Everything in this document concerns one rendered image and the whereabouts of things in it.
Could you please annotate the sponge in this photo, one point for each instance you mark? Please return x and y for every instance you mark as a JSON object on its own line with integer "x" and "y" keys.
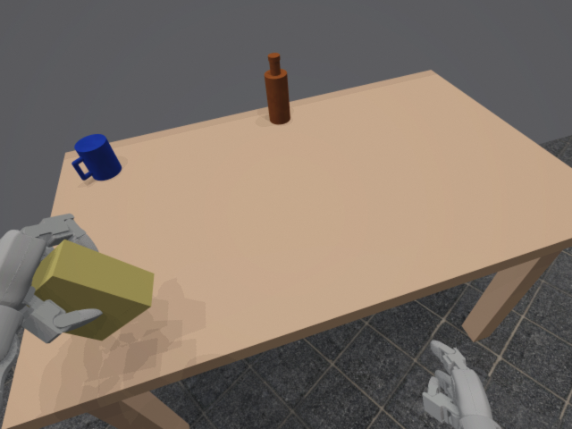
{"x": 76, "y": 278}

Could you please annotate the left robot forearm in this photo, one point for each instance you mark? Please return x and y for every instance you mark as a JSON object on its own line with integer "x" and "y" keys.
{"x": 10, "y": 322}

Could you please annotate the table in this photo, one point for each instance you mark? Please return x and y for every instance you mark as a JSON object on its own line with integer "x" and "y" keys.
{"x": 262, "y": 234}

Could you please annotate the robot right hand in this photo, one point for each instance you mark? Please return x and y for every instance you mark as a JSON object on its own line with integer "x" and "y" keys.
{"x": 466, "y": 395}

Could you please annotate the robot left hand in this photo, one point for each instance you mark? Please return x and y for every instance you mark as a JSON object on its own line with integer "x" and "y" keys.
{"x": 21, "y": 252}

